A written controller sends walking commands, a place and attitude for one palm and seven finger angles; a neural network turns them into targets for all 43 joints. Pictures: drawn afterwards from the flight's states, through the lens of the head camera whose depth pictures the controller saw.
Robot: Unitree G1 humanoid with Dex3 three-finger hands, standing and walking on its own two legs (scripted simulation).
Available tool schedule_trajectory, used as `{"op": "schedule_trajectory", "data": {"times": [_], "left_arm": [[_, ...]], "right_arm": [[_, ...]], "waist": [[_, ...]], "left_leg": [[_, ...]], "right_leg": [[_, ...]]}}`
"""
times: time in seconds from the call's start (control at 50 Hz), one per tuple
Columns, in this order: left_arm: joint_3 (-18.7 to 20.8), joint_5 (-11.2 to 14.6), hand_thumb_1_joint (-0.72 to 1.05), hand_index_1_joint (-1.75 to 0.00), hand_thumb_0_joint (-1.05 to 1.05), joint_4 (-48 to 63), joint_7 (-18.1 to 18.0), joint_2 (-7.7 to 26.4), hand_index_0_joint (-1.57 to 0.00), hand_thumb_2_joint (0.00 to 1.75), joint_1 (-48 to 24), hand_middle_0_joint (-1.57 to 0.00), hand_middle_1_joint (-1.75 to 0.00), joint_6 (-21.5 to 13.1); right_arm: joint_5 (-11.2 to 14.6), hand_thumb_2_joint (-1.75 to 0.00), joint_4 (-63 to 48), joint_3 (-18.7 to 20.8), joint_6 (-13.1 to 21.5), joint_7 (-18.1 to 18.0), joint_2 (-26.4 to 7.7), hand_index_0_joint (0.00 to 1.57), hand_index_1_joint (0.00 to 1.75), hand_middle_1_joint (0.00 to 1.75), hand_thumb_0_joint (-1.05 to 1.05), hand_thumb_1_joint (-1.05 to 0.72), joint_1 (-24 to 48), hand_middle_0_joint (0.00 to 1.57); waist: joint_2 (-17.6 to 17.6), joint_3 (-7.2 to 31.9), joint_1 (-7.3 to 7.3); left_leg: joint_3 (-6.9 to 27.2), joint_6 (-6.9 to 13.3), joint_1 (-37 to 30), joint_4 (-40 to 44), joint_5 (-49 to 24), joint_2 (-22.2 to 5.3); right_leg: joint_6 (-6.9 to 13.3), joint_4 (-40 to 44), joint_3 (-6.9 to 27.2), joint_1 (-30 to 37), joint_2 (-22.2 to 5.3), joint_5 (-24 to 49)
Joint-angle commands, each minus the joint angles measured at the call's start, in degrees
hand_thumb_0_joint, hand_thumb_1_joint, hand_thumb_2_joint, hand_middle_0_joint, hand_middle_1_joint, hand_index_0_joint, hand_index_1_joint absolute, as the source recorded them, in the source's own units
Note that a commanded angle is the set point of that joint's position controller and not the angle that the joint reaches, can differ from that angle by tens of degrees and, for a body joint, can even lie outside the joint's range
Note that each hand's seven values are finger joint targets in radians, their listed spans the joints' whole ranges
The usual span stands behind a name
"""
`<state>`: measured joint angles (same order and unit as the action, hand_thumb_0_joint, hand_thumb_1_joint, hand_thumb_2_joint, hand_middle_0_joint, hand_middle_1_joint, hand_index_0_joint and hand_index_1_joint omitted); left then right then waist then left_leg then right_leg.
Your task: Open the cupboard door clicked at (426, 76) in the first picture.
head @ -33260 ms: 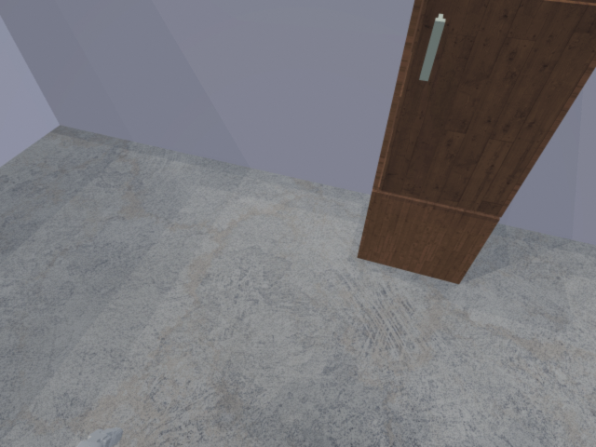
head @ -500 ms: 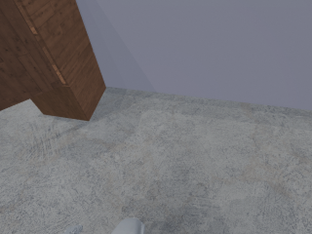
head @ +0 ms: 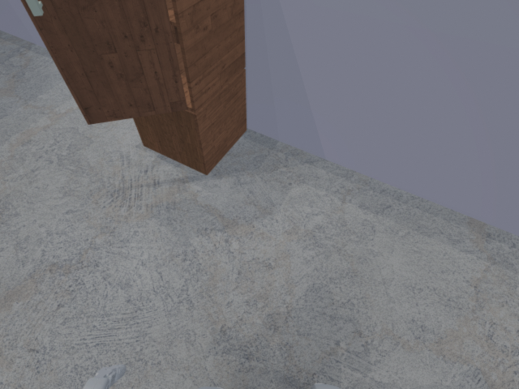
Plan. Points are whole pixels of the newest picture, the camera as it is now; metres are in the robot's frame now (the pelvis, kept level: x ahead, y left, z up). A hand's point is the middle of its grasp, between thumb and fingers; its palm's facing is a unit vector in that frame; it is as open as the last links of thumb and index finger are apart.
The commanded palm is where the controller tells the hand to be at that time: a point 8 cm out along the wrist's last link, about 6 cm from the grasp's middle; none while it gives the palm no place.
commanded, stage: turn to face it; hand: left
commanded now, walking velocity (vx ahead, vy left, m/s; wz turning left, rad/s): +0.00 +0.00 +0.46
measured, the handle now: out of the picture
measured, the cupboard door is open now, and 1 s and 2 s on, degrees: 44 44 44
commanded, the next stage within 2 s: take the last steps up to it in 0.32 s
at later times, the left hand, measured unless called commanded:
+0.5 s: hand out of the picture +0.00 +0.20 -0.18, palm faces +0.26 -0.94 -0.21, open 7.4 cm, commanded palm none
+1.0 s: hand out of the picture -0.05 +0.22 -0.18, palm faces +0.44 -0.88 -0.17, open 7.4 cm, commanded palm none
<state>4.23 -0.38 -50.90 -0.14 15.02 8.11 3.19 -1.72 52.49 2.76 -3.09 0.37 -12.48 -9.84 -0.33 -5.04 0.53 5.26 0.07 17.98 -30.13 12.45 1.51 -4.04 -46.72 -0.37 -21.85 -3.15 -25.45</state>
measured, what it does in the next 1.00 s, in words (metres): steps to the left, turning left: right foot, then left foot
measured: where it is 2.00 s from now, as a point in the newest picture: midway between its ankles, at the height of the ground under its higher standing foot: (193, 325)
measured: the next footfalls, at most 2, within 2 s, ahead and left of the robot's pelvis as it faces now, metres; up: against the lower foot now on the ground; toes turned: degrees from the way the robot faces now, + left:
right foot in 0.06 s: +0.05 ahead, -0.15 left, +0.00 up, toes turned +0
left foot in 0.36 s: +0.03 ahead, +0.12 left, +0.00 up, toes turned +13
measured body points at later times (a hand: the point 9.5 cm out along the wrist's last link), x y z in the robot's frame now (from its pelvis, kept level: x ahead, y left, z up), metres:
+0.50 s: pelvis +0.00 +0.00 +0.00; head +0.04 +0.02 +0.44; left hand -0.02 +0.25 -0.16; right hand +0.15 -0.22 -0.14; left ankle -0.01 +0.11 -0.74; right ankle +0.00 -0.14 -0.69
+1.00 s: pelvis +0.08 +0.09 -0.01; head +0.11 +0.11 +0.44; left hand -0.07 +0.27 -0.17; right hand +0.28 -0.11 -0.14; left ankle +0.11 +0.23 -0.74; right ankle +0.03 -0.13 -0.73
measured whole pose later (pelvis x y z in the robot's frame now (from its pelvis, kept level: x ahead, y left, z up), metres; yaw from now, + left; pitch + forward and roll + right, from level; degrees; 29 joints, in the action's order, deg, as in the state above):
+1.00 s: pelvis +0.08 +0.09 -0.01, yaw +21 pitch +1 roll +0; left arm 3.0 -1.3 -62.9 1.0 9.9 24.1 -2.1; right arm -1.5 54.5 2.6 0.0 3.1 -13.6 -7.2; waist 1.6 -3.3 -3.1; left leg -5.6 0.3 22.5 -31.9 12.0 -3.0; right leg -5.9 -30.0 -9.1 -3.6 -11.5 -24.2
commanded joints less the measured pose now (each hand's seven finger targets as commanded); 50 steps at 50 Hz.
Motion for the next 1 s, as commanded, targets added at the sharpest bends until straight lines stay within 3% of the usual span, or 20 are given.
{"op": "schedule_trajectory", "data": {"times": [0.0,0.04,0.06,0.14,0.22,0.28,0.3,0.34,0.36,0.5,0.56,0.58,0.6,0.64,0.7,0.78,0.88,0.94,0.96,0.98], "left_arm": [[1.29,-0.1,0.9,-0.3,0.0,2.26,-0.8,5.24,-0.2,0.9,7.72,-0.2,-0.3,-2.08],[2.73,-1.33,0.9,-0.3,0.0,2.83,-1.56,13.45,-0.2,0.9,8.38,-0.2,-0.3,-2.91],[2.04,-0.96,0.9,-0.3,0.0,3.38,-1.69,12.43,-0.2,0.9,6.57,-0.2,-0.3,-2.88],[0.59,-0.83,0.9,-0.3,0.0,4.61,-1.66,6.61,-0.2,0.9,0.19,-0.2,-0.3,-3.14],[1.31,-1.4,0.9,-0.3,0.0,1.54,-1.64,8.77,-0.2,0.9,7.07,-0.2,-0.3,-3.68],[1.48,-0.8,0.9,-0.3,0.0,0.13,-1.23,9.52,-0.2,0.9,7.41,-0.2,-0.3,-3.54],[1.37,-0.31,0.9,-0.3,0.0,0.24,-1.02,8.74,-0.2,0.9,6.5,-0.2,-0.3,-3.38],[-0.23,0.38,0.9,-0.3,0.0,2.34,-0.72,2.94,-0.2,0.9,5.4,-0.2,-0.3,-2.56],[-0.29,0.12,0.9,-0.3,0.0,2.66,-1.05,3.46,-0.2,0.9,3.26,-0.2,-0.3,-1.79],[-0.19,-0.57,0.9,-0.3,0.0,-0.4,0.76,1.19,-0.2,0.9,2.81,-0.2,-0.3,-2.34],[0.48,-0.66,0.9,-0.3,0.0,-3.57,1.15,1.67,-0.2,0.9,11.23,-0.2,-0.3,-3.37],[1.4,-1.32,0.9,-0.3,0.0,-4.65,0.72,4.78,-0.2,0.9,15.23,-0.2,-0.3,-3.9],[2.62,-1.67,0.9,-0.3,0.0,-4.97,0.05,10.71,-0.2,0.9,18.49,-0.2,-0.3,-4.26],[2.25,-0.78,0.9,-0.3,0.0,-3.37,-0.43,9.83,-0.2,0.9,13.44,-0.2,-0.3,-4.88],[0.68,-0.63,0.9,-0.3,0.0,-3.39,-0.44,4.81,-0.2,0.9,9.32,-0.2,-0.3,-6.6],[0.83,-0.92,0.9,-0.3,0.0,-6.32,-0.54,5.86,-0.2,0.9,14.51,-0.2,-0.3,-7.51],[1.17,-1.43,0.9,-0.3,0.0,-8.8,-0.29,7.46,-0.2,0.9,15.98,-0.2,-0.3,-6.97],[1.0,-1.11,0.9,-0.3,0.0,-8.35,0.25,6.14,-0.2,0.9,13.19,-0.2,-0.3,-6.45],[0.32,-0.59,0.9,-0.3,0.0,-7.18,0.72,2.27,-0.2,0.9,14.69,-0.2,-0.3,-6.1],[-0.49,-0.58,0.9,-0.3,0.0,-4.6,0.58,0.11,-0.2,0.9,11.4,-0.2,-0.3,-5.84]], "right_arm": [[0.71,-0.9,-4.94,3.71,0.92,-0.83,-11.56,0.2,0.3,0.3,0.0,-0.9,3.95,0.2],[1.24,-0.9,-6.82,2.86,1.1,-0.2,-6.14,0.2,0.3,0.3,0.0,-0.9,4.42,0.2],[0.79,-0.9,-6.51,3.19,0.85,0.21,-8.07,0.2,0.3,0.3,0.0,-0.9,4.61,0.2],[0.76,-0.9,-3.75,2.8,-0.27,1.03,-5.75,0.2,0.3,0.3,0.0,-0.9,2.32,0.2],[1.34,-0.9,-3.84,1.52,0.79,0.99,-3.01,0.2,0.3,0.3,0.0,-0.9,5.54,0.2],[1.29,-0.9,-2.18,1.02,1.66,0.49,-3.28,0.2,0.3,0.3,0.0,-0.9,1.44,0.2],[1.24,-0.9,-1.38,1.26,2.1,0.32,-4.97,0.2,0.3,0.3,0.0,-0.9,-1.06,0.2],[0.41,-0.9,-1.24,3.2,2.45,-0.79,-13.51,0.2,0.3,0.3,0.0,-0.9,-5.0,0.2],[0.07,-0.9,-0.76,3.02,1.88,-1.33,-14.28,0.2,0.3,0.3,0.0,-0.9,-5.37,0.2],[-0.19,-0.9,-0.28,1.71,2.97,-1.84,-10.59,0.2,0.3,0.3,0.0,-0.9,-1.97,0.2],[0.51,-0.9,-0.9,1.74,2.57,-1.38,-9.89,0.2,0.3,0.3,0.0,-0.9,2.02,0.2],[1.16,-0.9,-1.88,1.43,2.49,-1.0,-6.8,0.2,0.3,0.3,0.0,-0.9,3.14,0.2],[1.23,-0.9,-4.4,0.77,2.82,-0.35,-3.78,0.2,0.3,0.3,0.0,-0.9,5.81,0.2],[0.17,-0.9,-5.29,1.69,2.4,0.88,-6.98,0.2,0.3,0.3,0.0,-0.9,8.34,0.2],[0.23,-0.9,-2.51,1.73,1.52,1.92,-5.32,0.2,0.3,0.3,0.0,-0.9,6.41,0.2],[0.78,-0.9,-2.12,0.92,2.09,2.83,-1.99,0.2,0.3,0.3,0.0,-0.9,7.57,0.2],[0.9,-0.9,-2.72,-0.02,3.44,3.24,-0.61,0.2,0.3,0.3,0.0,-0.9,8.89,0.2],[0.25,-0.9,1.9,1.07,4.65,1.96,-5.33,0.2,0.3,0.3,0.0,-0.9,-6.39,0.2],[-0.45,-0.9,3.97,2.93,5.24,0.86,-12.22,0.2,0.3,0.3,0.0,-0.9,-15.34,0.2],[-0.12,-0.9,5.28,3.67,5.04,-0.48,-15.2,0.2,0.3,0.3,0.0,-0.9,-21.54,0.2]], "waist": [[-5.11,7.41,-2.99],[19.06,6.16,-4.37],[15.39,4.88,-3.46],[15.18,1.76,0.38],[10.98,5.19,-3.0],[9.86,7.7,-1.15],[6.71,8.66,0.53],[-15.44,10.65,2.47],[-12.89,10.18,3.04],[-9.37,6.99,0.62],[-4.42,5.87,-3.92],[7.15,3.94,-6.06],[23.41,1.21,-8.56],[10.34,-3.26,-5.15],[10.22,-4.39,-1.73],[9.17,1.18,-3.51],[12.31,1.76,-4.41],[4.35,6.89,2.88],[-11.91,13.67,6.25],[-19.57,15.68,8.06]], "left_leg": [[11.4,4.43,5.73,4.59,-1.9,-8.23],[-3.54,-2.33,17.29,-19.77,19.27,3.23],[-1.48,-1.56,14.99,-30.59,20.99,-0.23],[-4.81,-2.9,12.4,-34.23,13.75,-2.89],[-9.0,-3.03,7.43,-15.63,15.81,-1.54],[-10.17,-2.28,-2.11,0.16,5.47,-0.07],[-8.23,-1.47,-8.67,6.64,-2.52,-1.71],[15.46,9.56,-17.27,9.92,-29.61,-22.23],[14.11,12.95,-12.63,9.58,-28.21,-23.57],[8.31,9.79,-8.83,10.94,-4.47,-14.06],[5.01,6.53,3.62,5.75,11.99,-9.02],[-1.0,3.21,15.33,-5.53,17.38,-2.63],[-6.93,-0.25,26.09,-22.16,22.13,2.44],[-0.46,-0.22,26.09,-34.36,13.74,-4.25],[-2.3,-2.12,22.28,-36.08,2.83,-6.62],[-8.29,-3.11,19.12,-22.74,1.69,-5.75],[-12.23,-1.56,9.26,-6.74,3.77,-3.72],[-13.88,0.59,-15.16,3.5,2.35,-1.73],[3.35,5.13,-27.91,5.03,4.57,-14.55],[17.1,9.47,-30.21,13.46,4.56,-22.87]], "right_leg": [[1.13,21.73,-0.86,16.93,1.03,9.29],[10.46,34.43,22.46,19.61,-22.43,7.71],[13.2,33.93,20.27,12.28,-23.9,9.93],[10.37,29.55,4.0,8.63,-14.73,23.68],[10.92,23.75,2.49,17.58,-15.77,39.22],[7.75,17.61,0.02,16.28,-13.98,39.54],[5.15,13.6,-1.87,11.97,-12.7,34.65],[-0.96,-3.14,-6.0,-5.17,-3.31,-7.88],[0.24,-9.3,-1.46,-3.13,-3.16,-10.83],[2.24,0.3,-3.69,0.0,0.14,-4.71],[2.69,18.19,-5.48,17.17,1.57,3.82],[4.97,28.24,4.19,25.6,-6.08,-3.5],[11.24,39.04,27.05,27.34,-22.89,-11.16],[14.3,41.81,25.58,16.64,-25.54,-13.87],[9.8,40.04,10.36,12.06,-18.81,2.08],[8.97,35.75,0.02,21.39,-16.47,21.8],[8.09,31.38,-3.31,20.23,-17.04,25.98],[5.07,13.24,-9.15,9.17,-12.27,25.94],[2.16,-3.36,-12.69,-3.47,-5.46,7.98],[2.04,-18.14,-8.46,-12.42,-0.8,-10.13]]}}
